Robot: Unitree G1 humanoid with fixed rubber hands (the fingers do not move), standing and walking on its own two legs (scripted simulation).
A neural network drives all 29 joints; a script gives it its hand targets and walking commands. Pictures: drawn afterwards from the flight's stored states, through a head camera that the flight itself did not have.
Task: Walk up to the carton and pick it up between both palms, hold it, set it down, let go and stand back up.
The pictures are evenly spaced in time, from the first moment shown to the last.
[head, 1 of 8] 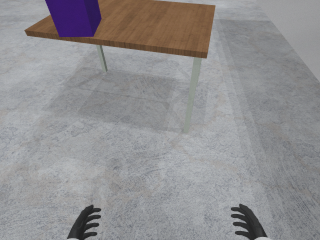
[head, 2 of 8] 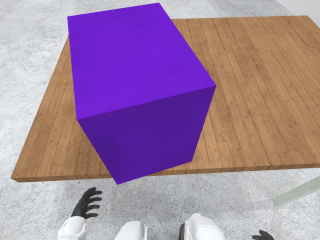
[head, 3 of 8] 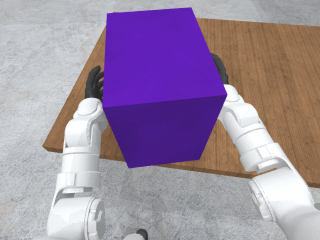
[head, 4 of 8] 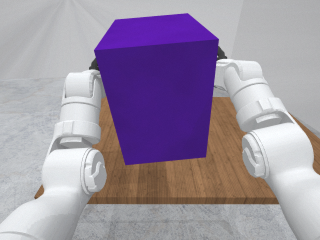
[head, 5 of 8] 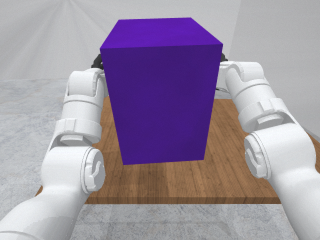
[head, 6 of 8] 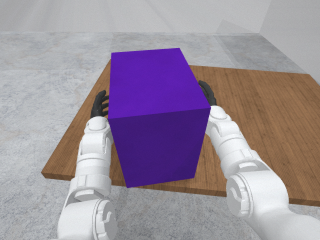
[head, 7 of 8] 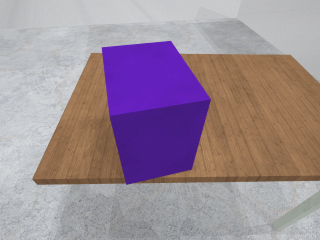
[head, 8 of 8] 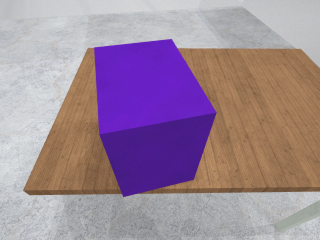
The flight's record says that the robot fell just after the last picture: no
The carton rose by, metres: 0.22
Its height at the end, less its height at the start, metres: +0.00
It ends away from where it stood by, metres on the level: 0.01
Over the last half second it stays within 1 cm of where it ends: yes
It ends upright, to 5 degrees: yes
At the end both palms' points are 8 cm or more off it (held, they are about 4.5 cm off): yes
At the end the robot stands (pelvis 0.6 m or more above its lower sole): yes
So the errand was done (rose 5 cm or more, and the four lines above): yes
